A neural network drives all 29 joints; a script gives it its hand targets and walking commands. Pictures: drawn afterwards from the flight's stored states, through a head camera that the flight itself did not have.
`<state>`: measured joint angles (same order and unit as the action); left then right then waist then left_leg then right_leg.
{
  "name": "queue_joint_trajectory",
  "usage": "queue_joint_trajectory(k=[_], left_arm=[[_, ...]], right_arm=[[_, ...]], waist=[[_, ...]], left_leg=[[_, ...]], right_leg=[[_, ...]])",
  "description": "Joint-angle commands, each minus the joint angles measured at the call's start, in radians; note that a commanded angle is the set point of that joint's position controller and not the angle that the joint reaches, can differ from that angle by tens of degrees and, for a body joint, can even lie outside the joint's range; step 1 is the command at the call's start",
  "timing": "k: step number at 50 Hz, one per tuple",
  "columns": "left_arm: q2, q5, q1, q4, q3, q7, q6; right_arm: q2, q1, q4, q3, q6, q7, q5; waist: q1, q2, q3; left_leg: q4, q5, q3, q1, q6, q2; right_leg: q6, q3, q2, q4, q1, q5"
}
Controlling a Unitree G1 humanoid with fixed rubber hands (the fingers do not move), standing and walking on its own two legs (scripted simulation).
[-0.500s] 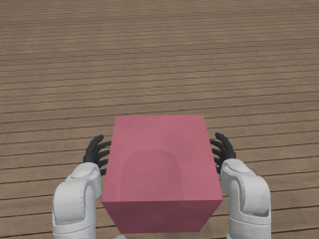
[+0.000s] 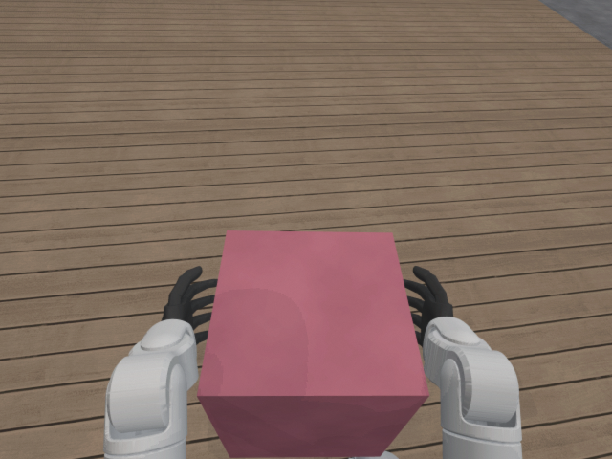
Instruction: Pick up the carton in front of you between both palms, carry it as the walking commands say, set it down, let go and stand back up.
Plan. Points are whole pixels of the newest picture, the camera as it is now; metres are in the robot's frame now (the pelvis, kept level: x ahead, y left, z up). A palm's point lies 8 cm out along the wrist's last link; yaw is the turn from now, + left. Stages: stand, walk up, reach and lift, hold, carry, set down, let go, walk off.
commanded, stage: carry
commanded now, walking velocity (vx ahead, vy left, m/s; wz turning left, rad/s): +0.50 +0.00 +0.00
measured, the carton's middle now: (307, 350) +0.27 -0.01 -0.01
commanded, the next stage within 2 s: none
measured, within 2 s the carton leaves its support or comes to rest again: neither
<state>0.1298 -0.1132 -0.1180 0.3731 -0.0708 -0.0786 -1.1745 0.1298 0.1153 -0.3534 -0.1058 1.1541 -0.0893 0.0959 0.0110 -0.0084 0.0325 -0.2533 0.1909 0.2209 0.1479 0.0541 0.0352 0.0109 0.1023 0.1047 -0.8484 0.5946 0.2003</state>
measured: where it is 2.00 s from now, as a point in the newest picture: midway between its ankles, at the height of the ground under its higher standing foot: (287, 246)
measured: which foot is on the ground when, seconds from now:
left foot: down 0.00-0.24, up 0.26-0.68, down 0.70-1.00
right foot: up 0.00-0.18, down 0.20-0.70, up 0.72-1.00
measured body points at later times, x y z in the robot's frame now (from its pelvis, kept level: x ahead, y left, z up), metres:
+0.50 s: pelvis +0.33 -0.05 +0.00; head +0.36 -0.06 +0.45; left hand +0.61 +0.12 +0.08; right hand +0.63 -0.19 +0.07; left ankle +0.39 +0.12 -0.69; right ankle +0.30 -0.12 -0.75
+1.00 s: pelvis +0.67 +0.02 +0.00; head +0.69 +0.04 +0.45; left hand +0.94 +0.17 +0.05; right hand +0.94 -0.14 +0.06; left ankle +0.62 +0.09 -0.75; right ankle +0.74 -0.14 -0.69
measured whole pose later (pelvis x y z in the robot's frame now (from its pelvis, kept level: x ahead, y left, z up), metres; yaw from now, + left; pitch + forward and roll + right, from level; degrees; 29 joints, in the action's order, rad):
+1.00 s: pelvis +0.67 +0.02 +0.00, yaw +0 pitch +4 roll -2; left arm 0.13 -0.11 -0.11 0.36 -0.07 -0.08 -1.16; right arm 0.13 0.10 -0.35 -0.10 1.15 -0.09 0.10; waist 0.01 -0.01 0.03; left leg -0.23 0.20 0.22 0.12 0.06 0.03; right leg 0.01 0.10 0.11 -0.83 0.61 0.17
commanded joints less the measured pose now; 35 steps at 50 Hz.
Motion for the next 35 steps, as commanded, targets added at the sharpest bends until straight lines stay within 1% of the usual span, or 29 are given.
queue_joint_trajectory(k=[1,5,7,8,9,10,11,12,13,14,15,16,17,18,20,22,24,27,29,31,32,33,34,35], left_arm=[[0.945,0.381,-0.421,0.095,0.727,0.216,0.019],[0.876,0.388,-0.422,0.110,0.712,0.218,-0.020],[0.848,0.394,-0.433,0.102,0.701,0.224,-0.041],[0.838,0.396,-0.437,0.095,0.694,0.227,-0.050],[0.832,0.395,-0.431,0.081,0.685,0.230,-0.056],[0.828,0.394,-0.431,0.065,0.674,0.232,-0.061],[0.821,0.390,-0.426,0.054,0.664,0.235,-0.066],[0.813,0.377,-0.443,0.021,0.650,0.240,-0.059],[0.852,0.392,-0.415,0.003,0.654,0.243,-0.057],[0.877,0.399,-0.442,0.022,0.654,0.245,-0.051],[0.914,0.405,-0.460,0.025,0.661,0.247,-0.044],[0.942,0.410,-0.484,0.037,0.667,0.249,-0.034],[0.958,0.414,-0.502,0.049,0.674,0.249,-0.026],[0.967,0.421,-0.505,0.060,0.678,0.250,-0.021],[0.962,0.425,-0.486,0.075,0.679,0.254,-0.016],[0.941,0.425,-0.466,0.088,0.675,0.257,-0.016],[0.914,0.423,-0.455,0.100,0.670,0.256,-0.021],[0.872,0.403,-0.420,0.082,0.654,0.251,-0.036],[0.854,0.388,-0.408,0.062,0.648,0.248,-0.046],[0.847,0.378,-0.410,0.044,0.646,0.244,-0.053],[0.847,0.375,-0.416,0.038,0.649,0.244,-0.055],[0.848,0.375,-0.425,0.034,0.653,0.243,-0.056],[0.848,0.378,-0.440,0.033,0.657,0.243,-0.057],[0.845,0.377,-0.448,0.031,0.661,0.243,-0.058]], right_arm=[[0.899,0.431,-0.119,0.726,0.011,0.281,-0.418],[0.831,0.408,-0.116,0.702,0.042,0.268,-0.392],[0.809,0.411,-0.105,0.693,0.059,0.262,-0.381],[0.802,0.420,-0.102,0.691,0.067,0.260,-0.379],[0.794,0.435,-0.100,0.691,0.074,0.259,-0.379],[0.788,0.443,-0.097,0.694,0.081,0.257,-0.379],[0.778,0.463,-0.094,0.694,0.086,0.257,-0.379],[0.796,0.492,-0.116,0.708,0.097,0.255,-0.390],[0.794,0.500,-0.106,0.706,0.094,0.258,-0.389],[0.840,0.516,-0.082,0.716,0.087,0.260,-0.394],[0.869,0.527,-0.083,0.719,0.075,0.263,-0.397],[0.903,0.533,-0.078,0.726,0.064,0.264,-0.402],[0.929,0.541,-0.081,0.733,0.054,0.262,-0.404],[0.944,0.539,-0.086,0.738,0.045,0.260,-0.404],[0.953,0.515,-0.091,0.745,0.033,0.250,-0.396],[0.944,0.498,-0.105,0.748,0.029,0.240,-0.387],[0.924,0.493,-0.123,0.748,0.034,0.233,-0.384],[0.884,0.468,-0.117,0.741,0.055,0.232,-0.380],[0.863,0.462,-0.105,0.737,0.068,0.239,-0.382],[0.850,0.470,-0.092,0.731,0.079,0.247,-0.388],[0.848,0.474,-0.084,0.727,0.083,0.251,-0.391],[0.848,0.475,-0.073,0.721,0.084,0.255,-0.392],[0.853,0.466,-0.055,0.713,0.084,0.259,-0.390],[0.850,0.454,-0.035,0.700,0.082,0.262,-0.385]], waist=[[0.003,0.137,0.242],[0.007,0.154,0.165],[0.006,0.165,0.141],[0.002,0.172,0.152],[-0.011,0.162,0.186],[-0.022,0.122,0.245],[-0.043,0.031,0.309],[-0.040,-0.275,0.405],[-0.039,-0.293,0.373],[-0.034,-0.213,0.363],[-0.033,-0.111,0.363],[-0.028,-0.047,0.344],[-0.023,-0.057,0.342],[-0.023,-0.083,0.348],[-0.025,-0.113,0.335],[-0.023,-0.128,0.306],[-0.024,-0.131,0.273],[-0.028,-0.138,0.217],[-0.030,-0.146,0.183],[-0.030,-0.153,0.152],[-0.028,-0.157,0.150],[-0.022,-0.160,0.171],[-0.003,-0.133,0.213],[0.012,-0.067,0.279]], left_leg=[[0.087,-0.306,-0.136,-0.279,0.078,0.222],[0.070,-0.396,-0.081,-0.279,0.058,0.208],[0.034,-0.473,-0.064,-0.289,0.042,0.211],[-0.019,-0.555,-0.048,-0.285,0.030,0.208],[-0.126,-0.616,-0.010,-0.261,0.010,0.188],[-0.296,-0.611,0.032,-0.183,-0.016,0.145],[-0.516,-0.372,0.014,-0.006,-0.043,0.118],[-0.842,-0.054,-0.030,0.326,-0.090,-0.009],[-0.999,0.274,-0.149,0.454,-0.073,-0.045],[-1.072,0.260,-0.217,0.488,-0.041,0.019],[-1.061,0.212,-0.225,0.495,-0.028,0.056],[-0.988,0.156,-0.228,0.477,-0.025,0.088],[-0.911,0.113,-0.225,0.442,-0.028,0.103],[-0.868,0.081,-0.201,0.427,-0.034,0.094],[-0.779,0.048,-0.167,0.442,-0.050,0.085],[-0.674,0.008,-0.137,0.486,-0.070,0.083],[-0.557,-0.044,-0.111,0.502,-0.080,0.080],[-0.384,-0.111,-0.066,0.481,-0.073,0.057],[-0.305,-0.156,-0.036,0.453,-0.058,0.038],[-0.247,-0.182,-0.023,0.410,-0.040,0.031],[-0.228,-0.179,-0.014,0.363,-0.030,0.026],[-0.215,-0.155,0.006,0.278,-0.023,0.006],[-0.170,-0.136,0.051,0.123,-0.020,-0.034],[-0.171,-0.062,0.035,-0.092,-0.018,-0.026]], right_leg=[[0.010,0.041,-0.005,0.161,0.052,-0.087],[-0.009,0.091,-0.032,0.310,-0.002,-0.171],[-0.026,0.105,-0.041,0.358,-0.053,-0.182],[-0.036,0.121,-0.057,0.372,-0.120,-0.171],[-0.041,0.158,-0.091,0.404,-0.242,-0.158],[-0.045,0.192,-0.130,0.422,-0.432,-0.100],[-0.051,0.015,0.009,0.445,-0.644,-0.013],[-0.210,-0.482,0.301,0.543,-0.888,0.136],[-0.241,-0.611,0.328,0.640,-0.869,-0.061],[-0.221,-0.469,0.306,0.595,-0.840,-0.210],[-0.198,-0.365,0.277,0.561,-0.801,-0.321],[-0.166,-0.275,0.255,0.570,-0.732,-0.352],[-0.134,-0.214,0.234,0.596,-0.685,-0.293],[-0.126,-0.174,0.217,0.618,-0.670,-0.259],[-0.134,-0.123,0.199,0.651,-0.667,-0.221],[-0.147,-0.081,0.187,0.670,-0.689,-0.240],[-0.148,-0.040,0.167,0.676,-0.705,-0.271],[-0.137,0.009,0.143,0.672,-0.712,-0.338],[-0.127,0.032,0.139,0.665,-0.718,-0.387],[-0.112,0.046,0.142,0.646,-0.726,-0.434],[-0.101,0.058,0.144,0.613,-0.727,-0.482],[-0.086,0.076,0.138,0.544,-0.718,-0.558],[-0.060,0.129,0.107,0.404,-0.671,-0.597],[-0.036,0.147,0.068,0.214,-0.554,-0.508]])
